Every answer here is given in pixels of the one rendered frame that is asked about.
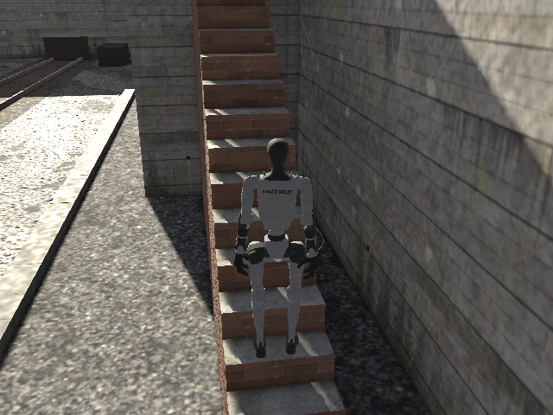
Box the stairs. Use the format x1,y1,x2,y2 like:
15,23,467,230
192,0,345,415

